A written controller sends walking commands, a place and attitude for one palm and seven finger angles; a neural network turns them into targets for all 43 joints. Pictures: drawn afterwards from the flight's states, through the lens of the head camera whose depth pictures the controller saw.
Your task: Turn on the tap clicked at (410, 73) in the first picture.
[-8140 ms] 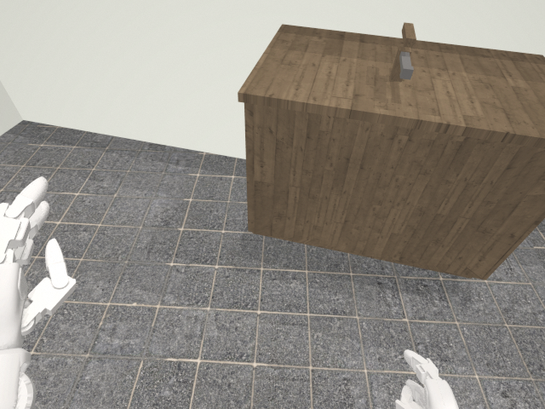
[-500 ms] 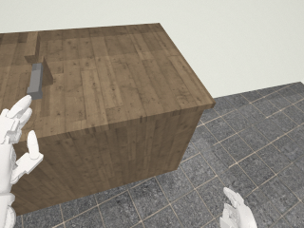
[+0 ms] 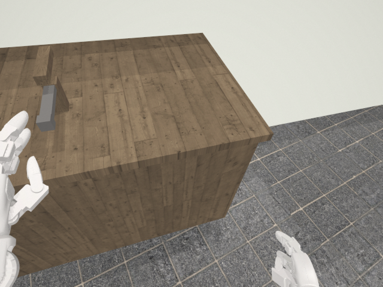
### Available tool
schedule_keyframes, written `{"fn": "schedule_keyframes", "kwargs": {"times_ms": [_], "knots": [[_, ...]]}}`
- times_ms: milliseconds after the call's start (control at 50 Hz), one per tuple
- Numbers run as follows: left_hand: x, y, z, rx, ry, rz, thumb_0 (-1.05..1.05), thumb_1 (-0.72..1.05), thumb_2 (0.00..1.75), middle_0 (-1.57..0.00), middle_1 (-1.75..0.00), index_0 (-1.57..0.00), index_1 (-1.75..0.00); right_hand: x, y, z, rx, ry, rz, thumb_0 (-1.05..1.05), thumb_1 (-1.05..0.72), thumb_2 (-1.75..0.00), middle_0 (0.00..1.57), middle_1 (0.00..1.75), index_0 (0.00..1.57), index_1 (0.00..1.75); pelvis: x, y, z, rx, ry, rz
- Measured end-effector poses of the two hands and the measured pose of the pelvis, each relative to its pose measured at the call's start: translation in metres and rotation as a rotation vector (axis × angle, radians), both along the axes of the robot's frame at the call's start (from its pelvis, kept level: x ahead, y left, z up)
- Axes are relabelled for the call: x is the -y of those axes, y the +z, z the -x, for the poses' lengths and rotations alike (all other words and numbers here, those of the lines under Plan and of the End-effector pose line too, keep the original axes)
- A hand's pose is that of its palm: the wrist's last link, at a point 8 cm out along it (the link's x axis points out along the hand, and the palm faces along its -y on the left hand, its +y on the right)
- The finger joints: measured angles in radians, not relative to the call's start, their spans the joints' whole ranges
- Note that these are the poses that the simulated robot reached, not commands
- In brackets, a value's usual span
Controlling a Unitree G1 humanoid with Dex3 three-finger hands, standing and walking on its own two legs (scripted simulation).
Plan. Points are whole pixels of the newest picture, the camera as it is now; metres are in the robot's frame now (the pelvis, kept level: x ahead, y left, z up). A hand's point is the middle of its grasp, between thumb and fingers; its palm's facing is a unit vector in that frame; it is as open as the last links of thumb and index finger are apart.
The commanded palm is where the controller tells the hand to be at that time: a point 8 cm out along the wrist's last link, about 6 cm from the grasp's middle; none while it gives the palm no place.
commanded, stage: come to a stop and stand still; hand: left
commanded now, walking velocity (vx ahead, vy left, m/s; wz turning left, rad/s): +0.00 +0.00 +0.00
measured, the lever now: (46, 122) +0.41 +0.37 +0.08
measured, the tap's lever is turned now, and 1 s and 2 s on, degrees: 0 0 0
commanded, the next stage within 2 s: look again from close up in 0.06 s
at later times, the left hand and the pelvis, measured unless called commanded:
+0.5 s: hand (46, 194) +0.21 +0.25 +0.15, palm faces +0.40 -0.84 -0.36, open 7.5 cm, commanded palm +0.15 +0.27 +0.17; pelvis +0.00 -0.01 +0.00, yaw +1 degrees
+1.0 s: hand (47, 217) +0.18 +0.23 +0.15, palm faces +0.54 -0.79 -0.29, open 7.5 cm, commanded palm +0.14 +0.26 +0.16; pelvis -0.01 -0.06 -0.01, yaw +3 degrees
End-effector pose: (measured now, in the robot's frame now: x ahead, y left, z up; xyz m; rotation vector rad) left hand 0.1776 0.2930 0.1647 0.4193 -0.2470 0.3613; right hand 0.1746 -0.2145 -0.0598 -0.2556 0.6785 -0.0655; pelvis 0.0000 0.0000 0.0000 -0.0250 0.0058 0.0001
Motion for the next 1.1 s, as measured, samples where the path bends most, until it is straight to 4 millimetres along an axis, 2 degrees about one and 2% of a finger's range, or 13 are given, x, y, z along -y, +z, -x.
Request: {"fn": "schedule_keyframes", "kwargs": {"times_ms": [280, 560, 620, 680, 720, 820, 860, 1000, 1100], "knots": [[0.006, -0.002, 0.004, -0.025, 0.015, 0.017, 0.02, 0.89, 0.9, -0.2, -0.3, -0.2, -0.3, 0.011, -0.005, 0.012, -0.027, -0.031, -0.003, 0.02, -0.9, -0.9, 0.2, 0.3, 0.2, 0.3, 0.004, 0.002, 0.003, 0.004, 0.004, 0.0], [0.008, -0.001, 0.01, -0.036, 0.03, 0.012, 0.02, 0.89, 0.9, -0.21, -0.3, -0.21, -0.3, 0.014, -0.007, 0.013, -0.039, -0.031, -0.008, 0.01, -0.91, -0.9, 0.2, 0.3, 0.2, 0.3, 0.008, 0.003, 0.004, 0.002, 0.012, -0.002], [-0.005, 0.018, -0.005, 0.01, 0.029, -0.109, 0.02, 0.88, 0.9, -0.21, -0.3, -0.21, -0.31, 0.009, -0.012, 0.013, -0.041, 0.051, 0.016, 0.01, -0.91, -0.9, 0.2, 0.3, 0.2, 0.3, 0.012, -0.001, 0.011, 0.014, 0.031, -0.007], [-0.016, 0.027, -0.015, 0.044, 0.057, 0.009, 0.02, 0.88, 0.9, -0.21, -0.3, -0.21, -0.31, 0.007, -0.018, 0.015, -0.048, 0.093, -0.017, 0.01, -0.91, -0.9, 0.2, 0.3, 0.2, 0.3, 0.017, -0.002, 0.011, 0.028, 0.016, -0.023], [-0.01, 0.024, -0.015, 0.015, 0.058, 0.059, 0.02, 0.89, 0.9, -0.2, -0.3, -0.2, -0.3, 0.009, -0.019, 0.014, -0.028, 0.093, -0.043, 0.01, -0.9, -0.9, 0.2, 0.3, 0.2, 0.3, 0.02, -0.002, 0.009, 0.04, 0.005, -0.024], [0.027, -0.003, 0.001, -0.122, 0.013, 0.062, 0.02, 0.89, 0.9, -0.2, -0.3, -0.2, -0.3, 0.023, -0.017, 0.008, 0.038, 0.074, -0.064, 0.02, -0.9, -0.9, 0.21, 0.3, 0.21, 0.3, 0.031, -0.006, 0.01, 0.056, 0.003, -0.032], [0.034, -0.01, 0.012, -0.127, 0.02, 0.077, 0.02, 0.89, 0.9, -0.2, -0.3, -0.2, -0.3, 0.03, -0.017, 0.004, 0.053, 0.067, -0.057, 0.02, -0.9, -0.9, 0.21, 0.3, 0.21, 0.3, 0.037, -0.008, 0.011, 0.055, 0.008, -0.033], [0.028, -0.009, 0.046, -0.02, 0.189, 0.089, 0.02, 0.88, 0.9, -0.21, -0.3, -0.21, -0.31, 0.057, -0.026, -0.005, 0.042, 0.085, -0.008, 0.01, -0.9, -0.9, 0.2, 0.3, 0.2, 0.3, 0.061, -0.015, 0.013, 0.054, 0.047, -0.025], [0.035, -0.012, 0.044, -0.047, 0.202, 0.115, 0.02, 0.89, 0.9, -0.2, -0.3, -0.2, -0.3, 0.07, -0.034, -0.011, 0.042, 0.072, 0.002, 0.02, -0.9, -0.9, 0.2, 0.3, 0.2, 0.3, 0.071, -0.016, 0.011, 0.056, 0.063, -0.024]]}}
